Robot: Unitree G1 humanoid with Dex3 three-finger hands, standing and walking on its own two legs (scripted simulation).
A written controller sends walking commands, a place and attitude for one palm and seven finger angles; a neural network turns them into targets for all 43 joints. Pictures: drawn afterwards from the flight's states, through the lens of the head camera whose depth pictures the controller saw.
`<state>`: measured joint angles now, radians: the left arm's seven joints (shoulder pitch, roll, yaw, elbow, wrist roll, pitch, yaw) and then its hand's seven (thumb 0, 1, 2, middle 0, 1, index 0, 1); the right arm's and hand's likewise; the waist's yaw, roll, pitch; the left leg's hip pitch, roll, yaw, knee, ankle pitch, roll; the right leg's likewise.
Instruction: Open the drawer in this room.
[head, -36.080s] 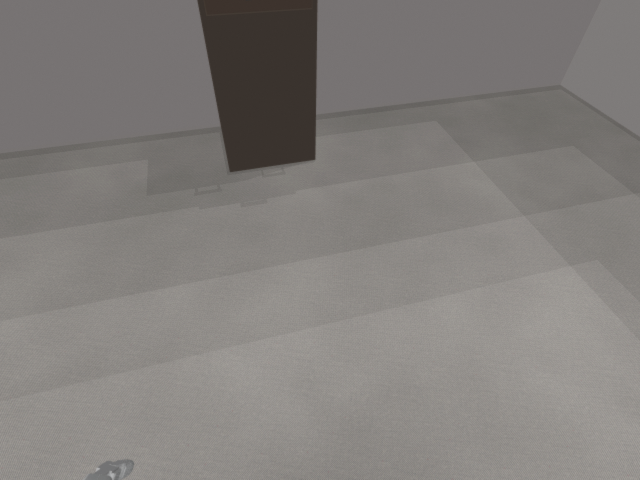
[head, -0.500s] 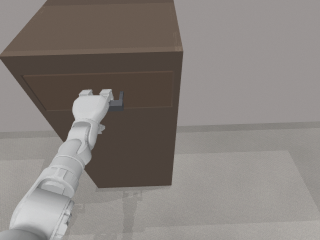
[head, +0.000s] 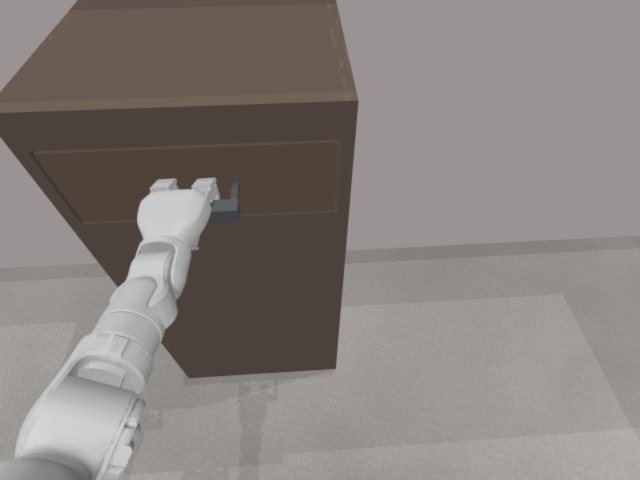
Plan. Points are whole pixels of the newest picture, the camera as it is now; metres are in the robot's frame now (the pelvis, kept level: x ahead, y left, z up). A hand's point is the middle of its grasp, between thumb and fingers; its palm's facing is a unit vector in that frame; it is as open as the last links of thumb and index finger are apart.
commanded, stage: pull the drawer open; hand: left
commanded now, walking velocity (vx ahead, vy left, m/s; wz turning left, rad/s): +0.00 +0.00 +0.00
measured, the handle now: (197, 200) +0.49 +0.18 +0.06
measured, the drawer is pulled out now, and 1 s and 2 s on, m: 0.00 0.12 0.25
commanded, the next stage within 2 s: none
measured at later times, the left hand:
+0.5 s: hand (184, 271) +0.38 +0.18 +0.04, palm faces +0.02 -0.09 -1.00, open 5.6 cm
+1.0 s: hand (176, 316) +0.32 +0.18 +0.04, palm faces +0.02 -0.10 -0.99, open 5.6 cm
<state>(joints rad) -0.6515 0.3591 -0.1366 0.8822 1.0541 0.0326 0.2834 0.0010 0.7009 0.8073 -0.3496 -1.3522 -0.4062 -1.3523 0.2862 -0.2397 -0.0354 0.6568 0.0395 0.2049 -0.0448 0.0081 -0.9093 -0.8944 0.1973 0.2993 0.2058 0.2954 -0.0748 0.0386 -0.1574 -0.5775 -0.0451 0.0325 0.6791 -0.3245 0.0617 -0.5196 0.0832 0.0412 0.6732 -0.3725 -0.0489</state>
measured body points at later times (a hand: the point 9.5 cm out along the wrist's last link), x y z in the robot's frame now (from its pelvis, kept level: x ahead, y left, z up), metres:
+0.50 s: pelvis +0.02 +0.00 +0.01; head +0.04 -0.01 +0.45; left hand +0.38 +0.18 +0.09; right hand +0.17 -0.25 -0.11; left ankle +0.00 +0.08 -0.72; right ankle -0.03 -0.09 -0.72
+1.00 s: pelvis +0.01 -0.01 +0.01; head +0.02 -0.04 +0.46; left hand +0.31 +0.18 +0.10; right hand +0.19 -0.25 -0.10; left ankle +0.00 +0.08 -0.72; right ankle -0.03 -0.09 -0.72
